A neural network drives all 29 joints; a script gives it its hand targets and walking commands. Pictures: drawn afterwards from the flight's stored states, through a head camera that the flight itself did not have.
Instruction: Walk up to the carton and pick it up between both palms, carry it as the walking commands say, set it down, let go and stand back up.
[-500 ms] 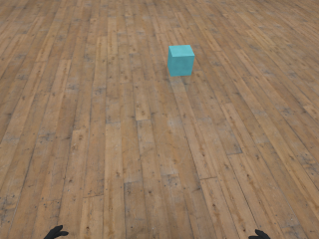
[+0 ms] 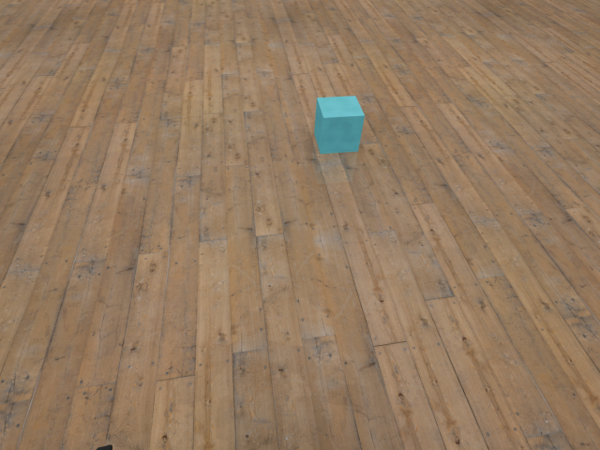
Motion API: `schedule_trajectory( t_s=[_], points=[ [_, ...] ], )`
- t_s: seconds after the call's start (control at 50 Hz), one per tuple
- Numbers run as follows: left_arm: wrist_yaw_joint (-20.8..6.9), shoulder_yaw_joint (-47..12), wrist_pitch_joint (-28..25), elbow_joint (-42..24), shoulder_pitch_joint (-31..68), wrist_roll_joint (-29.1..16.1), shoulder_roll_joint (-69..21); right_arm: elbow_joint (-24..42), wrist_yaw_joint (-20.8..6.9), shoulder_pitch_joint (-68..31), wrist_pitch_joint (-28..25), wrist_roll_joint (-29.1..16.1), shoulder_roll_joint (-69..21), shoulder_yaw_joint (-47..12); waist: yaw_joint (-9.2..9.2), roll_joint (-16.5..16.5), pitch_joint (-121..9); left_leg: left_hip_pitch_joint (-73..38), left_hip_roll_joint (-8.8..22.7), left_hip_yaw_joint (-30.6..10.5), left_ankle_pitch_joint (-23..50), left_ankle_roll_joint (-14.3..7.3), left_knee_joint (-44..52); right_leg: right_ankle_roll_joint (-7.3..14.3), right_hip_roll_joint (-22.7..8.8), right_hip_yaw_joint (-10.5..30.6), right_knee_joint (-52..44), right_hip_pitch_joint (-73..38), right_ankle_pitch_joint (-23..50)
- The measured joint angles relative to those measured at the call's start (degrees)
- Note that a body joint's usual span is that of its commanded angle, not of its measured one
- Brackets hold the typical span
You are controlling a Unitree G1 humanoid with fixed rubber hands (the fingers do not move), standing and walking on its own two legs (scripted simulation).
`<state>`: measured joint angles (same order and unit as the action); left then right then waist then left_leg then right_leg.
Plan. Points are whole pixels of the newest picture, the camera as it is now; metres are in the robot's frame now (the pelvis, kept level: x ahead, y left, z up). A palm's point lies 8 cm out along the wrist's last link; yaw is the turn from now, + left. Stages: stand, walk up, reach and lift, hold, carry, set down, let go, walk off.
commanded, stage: stand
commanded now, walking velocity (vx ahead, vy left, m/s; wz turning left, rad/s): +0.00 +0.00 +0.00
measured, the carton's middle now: (337, 125) +1.77 -0.22 -0.67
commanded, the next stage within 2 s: walk up in 0.76 s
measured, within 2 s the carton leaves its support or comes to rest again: neither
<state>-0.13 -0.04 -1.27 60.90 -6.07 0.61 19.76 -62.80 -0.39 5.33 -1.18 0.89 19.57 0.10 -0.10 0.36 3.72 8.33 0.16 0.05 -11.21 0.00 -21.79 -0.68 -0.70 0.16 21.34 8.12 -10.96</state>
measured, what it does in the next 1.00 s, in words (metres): stands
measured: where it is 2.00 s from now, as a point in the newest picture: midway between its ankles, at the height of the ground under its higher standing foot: (311, 364)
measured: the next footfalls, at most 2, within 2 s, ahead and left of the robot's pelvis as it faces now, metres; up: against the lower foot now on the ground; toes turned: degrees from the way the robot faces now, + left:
left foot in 1.60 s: +0.48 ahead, +0.10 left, +0.00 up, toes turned +7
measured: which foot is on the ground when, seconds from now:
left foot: down 0.00-1.00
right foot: down 0.00-1.00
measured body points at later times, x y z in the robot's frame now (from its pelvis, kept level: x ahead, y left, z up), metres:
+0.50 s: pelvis +0.00 -0.01 +0.00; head +0.02 -0.01 +0.45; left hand +0.09 +0.29 -0.13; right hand +0.09 -0.30 -0.13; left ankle +0.01 +0.12 -0.75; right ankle +0.01 -0.13 -0.75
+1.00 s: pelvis +0.02 -0.01 +0.00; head +0.02 +0.00 +0.45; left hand +0.10 +0.29 -0.13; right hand +0.09 -0.30 -0.13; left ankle +0.00 +0.12 -0.74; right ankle +0.01 -0.13 -0.74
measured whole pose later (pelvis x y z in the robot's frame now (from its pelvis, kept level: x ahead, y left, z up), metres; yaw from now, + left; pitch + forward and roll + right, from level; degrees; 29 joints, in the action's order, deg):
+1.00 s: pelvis +0.02 -0.01 +0.00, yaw -1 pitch +0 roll +0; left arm -1.0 1.6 0.2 60.7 -7.5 0.8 19.5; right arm -62.5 -0.5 7.0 0.2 1.0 19.1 1.2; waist -0.7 0.5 1.0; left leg 9.0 0.8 0.9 -19.3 0.2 -23.1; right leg 0.8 -0.1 0.8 23.6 9.6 -18.7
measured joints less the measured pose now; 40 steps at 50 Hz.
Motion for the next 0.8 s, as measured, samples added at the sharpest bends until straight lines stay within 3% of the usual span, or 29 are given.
schedule_trajectory(
  t_s=[0.8],
  points=[
    [0.15, 0.29, 0.1, 1.83, 0.42, 0.02, 0.2, -1.51, 0.21, -0.39, 0.4, -0.1, 0.21, 0.21, -0.15, -0.38, -0.26, -1.84, 0.66, -0.08, 0.84, 0.61, 2.97, 0.53, 0.65, -0.1, -3.02, -1.82, 0.9]
  ],
)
